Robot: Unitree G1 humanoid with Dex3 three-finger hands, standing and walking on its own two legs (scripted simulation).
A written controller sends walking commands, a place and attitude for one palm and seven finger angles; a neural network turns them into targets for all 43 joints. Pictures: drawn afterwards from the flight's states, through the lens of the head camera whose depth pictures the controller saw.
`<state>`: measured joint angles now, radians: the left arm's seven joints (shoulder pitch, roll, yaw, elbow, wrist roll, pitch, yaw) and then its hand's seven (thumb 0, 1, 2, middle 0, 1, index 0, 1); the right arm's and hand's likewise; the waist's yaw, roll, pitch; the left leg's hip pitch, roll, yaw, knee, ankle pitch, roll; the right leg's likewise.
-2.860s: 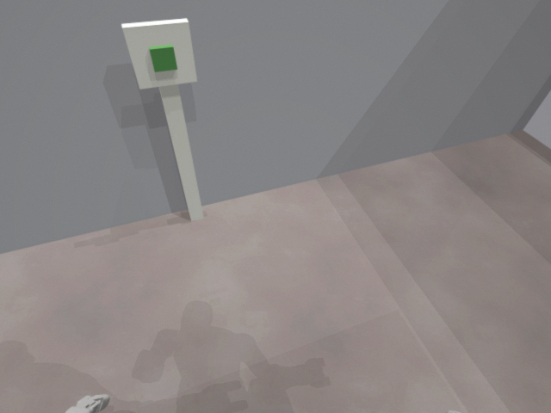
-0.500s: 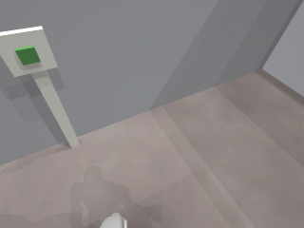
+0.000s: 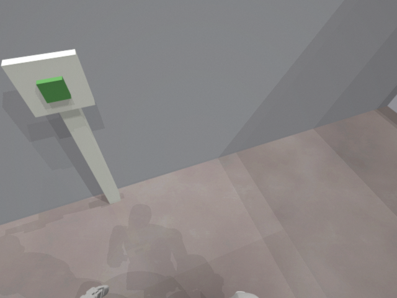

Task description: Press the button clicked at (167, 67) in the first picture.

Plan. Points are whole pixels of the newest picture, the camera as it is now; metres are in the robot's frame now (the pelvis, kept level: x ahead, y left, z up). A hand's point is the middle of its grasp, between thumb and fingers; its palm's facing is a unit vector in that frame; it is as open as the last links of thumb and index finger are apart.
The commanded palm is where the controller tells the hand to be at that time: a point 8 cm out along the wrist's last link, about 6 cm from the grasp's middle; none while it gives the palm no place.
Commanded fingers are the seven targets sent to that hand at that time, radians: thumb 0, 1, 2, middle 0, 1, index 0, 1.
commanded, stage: turn to face it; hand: left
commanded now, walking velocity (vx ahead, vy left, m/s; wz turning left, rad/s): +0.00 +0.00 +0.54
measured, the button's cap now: (54, 89) +0.65 +0.44 +0.02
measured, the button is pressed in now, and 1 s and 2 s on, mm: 0 0 0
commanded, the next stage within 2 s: take the last steps up to it in 0.38 s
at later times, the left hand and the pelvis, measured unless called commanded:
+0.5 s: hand out of the picture -0.03 +0.17 -0.18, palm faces +0.32 -0.91 -0.24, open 7.3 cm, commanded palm none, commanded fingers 0.00 0.90 0.90 -0.20 -0.30 -0.20 -0.30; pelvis +0.02 -0.02 -0.01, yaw +16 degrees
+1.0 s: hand out of the picture +0.08 +0.18 -0.17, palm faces +0.35 -0.91 -0.22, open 7.3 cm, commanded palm none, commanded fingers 0.00 0.90 0.90 -0.20 -0.30 -0.20 -0.30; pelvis +0.09 -0.01 -0.01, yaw +19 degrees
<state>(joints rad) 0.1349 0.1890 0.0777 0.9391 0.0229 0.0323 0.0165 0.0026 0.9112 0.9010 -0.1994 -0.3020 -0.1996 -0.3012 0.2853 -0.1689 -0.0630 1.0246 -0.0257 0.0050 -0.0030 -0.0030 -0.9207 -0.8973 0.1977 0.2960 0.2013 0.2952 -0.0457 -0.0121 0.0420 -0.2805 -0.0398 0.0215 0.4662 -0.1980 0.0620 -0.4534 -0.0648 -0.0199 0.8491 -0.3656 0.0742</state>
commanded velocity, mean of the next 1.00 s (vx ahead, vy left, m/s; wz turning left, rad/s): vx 0.16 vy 0.01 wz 0.19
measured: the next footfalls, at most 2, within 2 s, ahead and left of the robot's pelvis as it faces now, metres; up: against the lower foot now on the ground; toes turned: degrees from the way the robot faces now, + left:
right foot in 0.10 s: +0.07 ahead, -0.14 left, +0.00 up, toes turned +1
left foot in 0.54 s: +0.03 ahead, +0.11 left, +0.00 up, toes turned +22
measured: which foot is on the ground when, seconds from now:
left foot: down 0.00-0.10, up 0.12-0.52, down 0.54-0.96, up 0.98-1.00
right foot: up 0.00-0.08, down 0.10-0.54, up 0.56-0.94, down 0.96-1.00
